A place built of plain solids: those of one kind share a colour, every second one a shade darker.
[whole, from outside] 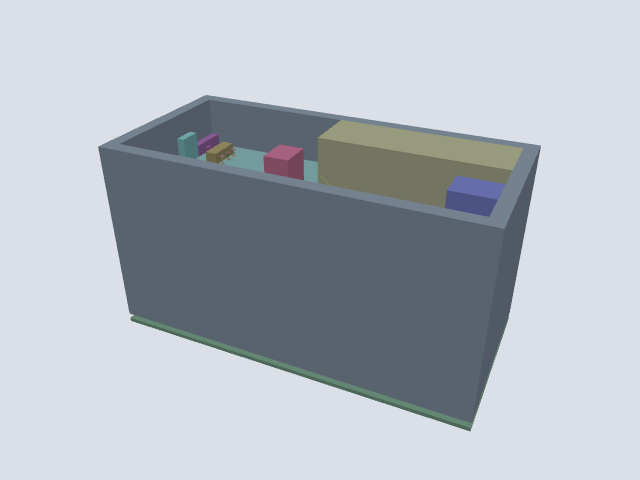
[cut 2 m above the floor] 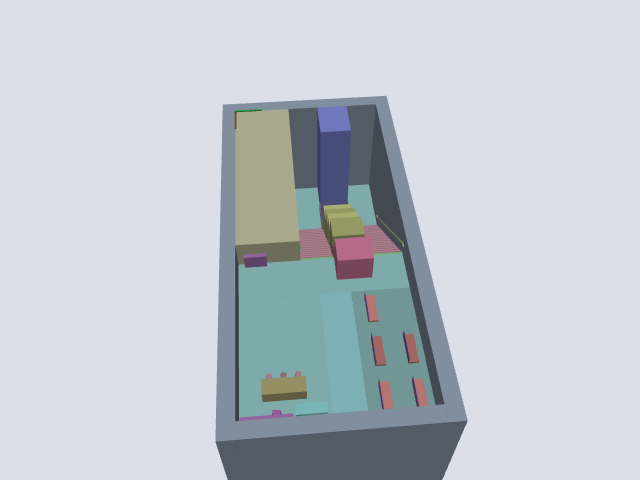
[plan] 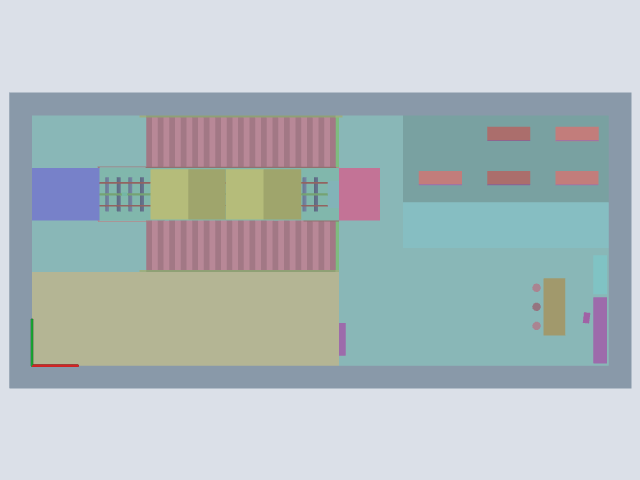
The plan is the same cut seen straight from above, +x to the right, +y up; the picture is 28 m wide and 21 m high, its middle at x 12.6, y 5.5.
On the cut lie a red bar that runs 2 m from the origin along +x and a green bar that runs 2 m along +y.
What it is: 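A station hall on a slope, the upper terminus of a funicular, closed to the public; the track lies in a pit down its middle, with a stepped car of 4 compartments 1.15 m off the buffer, 5 cm off the quays; on either side one straight stair of 34 risers at 39 degrees, rising 6.82 m, is the quay; toward the pit the south stair has an open edge along the car's stand and a guard beyond it, the north stair a balustrade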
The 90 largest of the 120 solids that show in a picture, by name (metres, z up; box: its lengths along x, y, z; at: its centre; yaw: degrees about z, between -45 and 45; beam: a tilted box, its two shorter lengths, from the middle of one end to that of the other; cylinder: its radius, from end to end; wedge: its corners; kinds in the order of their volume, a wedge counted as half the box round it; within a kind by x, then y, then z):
{
 "floor_1": {"box": [13.44, 2.25, 3.47], "at": [6.72, 5.22, 0.74]},
 "floor_2": {"box": [13.44, 2.3, 3.47], "at": [6.72, 9.8, 0.74]},
 "floor_3": {"box": [2.8, 10.95, 10.29], "at": [14.83, 5.47, 4.14]},
 "floor_4": {"box": [9.0, 5.15, 10.29], "at": [20.73, 2.58, 4.14]},
 "floor_5": {"box": [9.0, 3.8, 10.29], "at": [20.73, 9.05, 4.14]},
 "wall_1": {"box": [1.0, 10.95, 14.05], "at": [-0.5, 5.47, 6.03]},
 "wall_2": {"box": [27.23, 1.0, 14.05], "at": [12.62, -0.5, 6.03]},
 "wall_3": {"box": [27.23, 1.0, 14.05], "at": [12.62, 11.45, 6.03]},
 "wall_4": {"box": [1.0, 10.95, 14.05], "at": [25.73, 5.47, 6.03]},
 "wall_wing_1": {"box": [13.44, 4.1, 14.05], "at": [6.71, 2.05, 6.03]},
 "floor_zwa_1": {"box": [9.0, 2.0, 10.29], "at": [20.73, 6.15, 4.14]},
 "step_1": {"box": [0.34, 2.25, 0.85], "at": [5.92, 5.22, 2.85]},
 "step_2": {"box": [0.34, 2.25, 0.85], "at": [5.92, 9.82, 2.85]},
 "step_3": {"box": [0.34, 2.25, 1.05], "at": [6.17, 5.22, 2.95]},
 "step_4": {"box": [0.34, 2.25, 1.05], "at": [6.17, 9.82, 2.95]},
 "step_5": {"box": [0.34, 2.25, 1.25], "at": [6.42, 5.22, 3.05]},
 "step_6": {"box": [0.34, 2.25, 1.25], "at": [6.42, 9.82, 3.05]},
 "step_7": {"box": [0.34, 2.25, 1.45], "at": [6.68, 5.22, 3.15]},
 "step_8": {"box": [0.34, 2.25, 1.45], "at": [6.68, 9.82, 3.15]},
 "step_9": {"box": [0.34, 2.25, 1.65], "at": [6.93, 5.22, 3.25]},
 "step_10": {"box": [0.34, 2.25, 1.65], "at": [6.93, 9.82, 3.25]},
 "step_11": {"box": [0.34, 2.25, 1.86], "at": [7.18, 5.22, 3.35]},
 "step_12": {"box": [0.34, 2.25, 1.86], "at": [7.18, 9.82, 3.35]},
 "step_13": {"box": [0.34, 2.25, 2.06], "at": [7.43, 5.22, 3.45]},
 "step_14": {"box": [0.34, 2.25, 2.06], "at": [7.43, 9.82, 3.45]},
 "step_15": {"box": [0.34, 2.25, 2.26], "at": [7.68, 5.22, 3.55]},
 "step_16": {"box": [0.34, 2.25, 2.26], "at": [7.68, 9.82, 3.55]},
 "step_17": {"box": [0.34, 2.25, 2.46], "at": [7.93, 5.22, 3.65]},
 "step_18": {"box": [0.34, 2.25, 2.46], "at": [7.93, 9.82, 3.65]},
 "step_19": {"box": [0.34, 2.25, 2.66], "at": [8.18, 5.22, 3.75]},
 "step_20": {"box": [0.34, 2.25, 2.66], "at": [8.18, 9.82, 3.75]},
 "step_21": {"box": [0.34, 2.25, 2.86], "at": [8.43, 5.22, 3.85]},
 "step_22": {"box": [0.34, 2.25, 2.86], "at": [8.43, 9.82, 3.85]},
 "step_23": {"box": [0.34, 2.25, 3.06], "at": [8.68, 5.22, 3.95]},
 "step_24": {"box": [0.34, 2.25, 3.06], "at": [8.68, 9.82, 3.95]},
 "step_25": {"box": [0.34, 2.25, 3.26], "at": [8.94, 5.22, 4.05]},
 "step_26": {"box": [0.34, 2.25, 3.26], "at": [8.94, 9.82, 4.05]},
 "step_27": {"box": [0.34, 2.25, 3.46], "at": [9.19, 5.22, 4.15]},
 "step_28": {"box": [0.34, 2.25, 3.46], "at": [9.19, 9.82, 4.15]},
 "step_29": {"box": [0.34, 2.25, 3.66], "at": [9.44, 5.22, 4.25]},
 "step_30": {"box": [0.34, 2.25, 3.66], "at": [9.44, 9.82, 4.25]},
 "step_31": {"box": [0.34, 2.25, 3.86], "at": [9.69, 5.22, 4.35]},
 "step_32": {"box": [0.34, 2.25, 3.86], "at": [9.69, 9.82, 4.35]},
 "step_33": {"box": [0.34, 2.25, 4.06], "at": [9.94, 5.22, 4.45]},
 "step_34": {"box": [0.34, 2.25, 4.06], "at": [9.94, 9.82, 4.45]},
 "step_35": {"box": [0.34, 2.25, 4.26], "at": [10.19, 5.22, 4.55]},
 "step_36": {"box": [0.34, 2.25, 4.26], "at": [10.19, 9.82, 4.55]},
 "step_37": {"box": [0.34, 2.25, 4.46], "at": [10.44, 5.22, 4.65]},
 "step_38": {"box": [0.34, 2.25, 4.46], "at": [10.44, 9.82, 4.65]},
 "step_39": {"box": [0.34, 2.25, 4.66], "at": [10.69, 5.22, 4.75]},
 "step_40": {"box": [0.34, 2.25, 4.66], "at": [10.69, 9.82, 4.75]},
 "step_41": {"box": [0.34, 2.25, 4.86], "at": [10.94, 5.22, 4.85]},
 "step_42": {"box": [0.34, 2.25, 4.86], "at": [10.94, 9.82, 4.85]},
 "step_43": {"box": [0.34, 2.25, 5.06], "at": [11.19, 5.22, 4.95]},
 "step_44": {"box": [0.34, 2.25, 5.06], "at": [11.19, 9.82, 4.95]},
 "step_45": {"box": [0.34, 2.25, 5.26], "at": [11.45, 5.22, 5.05]},
 "step_46": {"box": [0.34, 2.25, 5.26], "at": [11.45, 9.82, 5.05]},
 "step_47": {"box": [0.34, 2.25, 5.47], "at": [11.7, 5.22, 5.15]},
 "step_48": {"box": [0.34, 2.25, 5.47], "at": [11.7, 9.82, 5.15]},
 "step_49": {"box": [0.34, 2.25, 5.67], "at": [11.95, 5.22, 5.25]},
 "step_50": {"box": [0.34, 2.25, 5.67], "at": [11.95, 9.82, 5.25]},
 "step_51": {"box": [0.34, 2.25, 5.87], "at": [12.2, 5.22, 5.35]},
 "step_52": {"box": [0.34, 2.25, 5.87], "at": [12.2, 9.82, 5.35]},
 "step_53": {"box": [0.34, 2.25, 6.07], "at": [12.45, 5.22, 5.45]},
 "step_54": {"box": [0.34, 2.25, 6.07], "at": [12.45, 9.82, 5.45]},
 "step_55": {"box": [0.34, 2.25, 6.27], "at": [12.7, 5.22, 5.56]},
 "step_56": {"box": [0.34, 2.25, 6.27], "at": [12.7, 9.82, 5.56]},
 "step_57": {"box": [0.34, 2.25, 6.47], "at": [12.95, 5.22, 5.66]},
 "step_58": {"box": [0.34, 2.25, 6.47], "at": [12.95, 9.82, 5.66]},
 "step_59": {"box": [0.34, 2.25, 6.67], "at": [13.2, 5.22, 5.76]},
 "step_60": {"box": [0.34, 2.25, 6.67], "at": [13.2, 9.82, 5.76]},
 "bed_track_1": {"wedge": [[2.95, 6.35, -0.5], [2.95, 6.35, 0.0], [2.95, 8.65, -0.5], [2.95, 8.65, 0.0], [13.43, 6.35, -0.5], [13.43, 6.35, 8.38], [13.43, 8.65, -0.5], [13.43, 8.65, 8.38]]},
 "floor_base_1": {"box": [27.23, 12.95, 0.3], "at": [12.62, 5.47, -1.57]},
 "wall_block_1": {"box": [2.95, 2.3, 14.05], "at": [1.47, 7.5, 6.03]},
 "car_1": {"box": [1.65, 2.2, 3.87], "at": [6.01, 7.5, 3.69]},
 "car_2": {"box": [1.65, 2.2, 3.87], "at": [7.66, 7.5, 5.01]},
 "car_3": {"box": [1.65, 2.2, 3.87], "at": [9.31, 7.5, 6.33]},
 "car_4": {"box": [1.65, 2.2, 3.87], "at": [10.96, 7.5, 7.65]},
 "wall_winding_1": {"box": [1.8, 2.3, 3.77], "at": [14.33, 7.5, 11.16]},
 "rail_track_1": {"wedge": [[2.95, 6.96, -0.05], [2.95, 6.96, 0.14], [2.95, 7.04, -0.05], [2.95, 7.04, 0.14], [13.43, 6.96, 8.33], [13.43, 6.96, 8.52], [13.43, 7.04, 8.33], [13.43, 7.04, 8.52]]},
 "rail_track_2": {"wedge": [[2.95, 7.96, -0.05], [2.95, 7.96, 0.14], [2.95, 8.04, -0.05], [2.95, 8.04, 0.14], [13.43, 7.96, 8.33], [13.43, 7.96, 8.52], [13.43, 8.04, 8.33], [13.43, 8.04, 8.52]]},
 "rail_wall_1": {"wedge": [[5.0, 4.1, 3.53], [5.0, 4.1, 3.61], [5.0, 4.19, 3.53], [5.0, 4.19, 3.61], [13.28, 4.1, 10.15], [13.28, 4.1, 10.23], [13.28, 4.19, 10.15], [13.28, 4.19, 10.23]]},
 "rail_wall_2": {"wedge": [[5.0, 10.86, 3.53], [5.0, 10.86, 3.61], [5.0, 10.95, 3.53], [5.0, 10.95, 3.61], [13.28, 10.86, 10.15], [13.28, 10.86, 10.23], [13.28, 10.95, 10.15], [13.28, 10.95, 10.23]]},
 "floor_hda_1": {"box": [0.15, 2.25, 6.87], "at": [13.36, 5.22, 5.86]},
 "floor_hda_2": {"box": [0.15, 2.25, 6.87], "at": [13.36, 9.82, 5.86]},
 "bed_duct_1": {"wedge": [[2.95, 7.45, -0.4], [2.95, 7.45, 0.06], [2.95, 7.55, -0.4], [2.95, 7.55, 0.06], [13.43, 7.45, -0.4], [13.43, 7.45, 8.44], [13.43, 7.55, -0.4], [13.43, 7.55, 8.44]]},
 "tall_1": {"box": [0.61, 1.7, 2.05], "at": [24.86, 3.98, 10.32]},
 "island_1": {"box": [0.95, 2.5, 0.89], "at": [22.86, 2.58, 9.74]},
 "counter_1": {"box": [0.61, 2.9, 0.92], "at": [24.86, 1.55, 9.75]},
 "rail_1": {"wedge": [[4.97, 8.65, 2.73], [4.97, 8.65, 3.57], [4.97, 8.7, 2.73], [4.97, 8.7, 3.57], [13.31, 8.65, 9.4], [13.31, 8.65, 10.23], [13.31, 8.7, 9.4], [13.31, 8.7, 10.23]]}
}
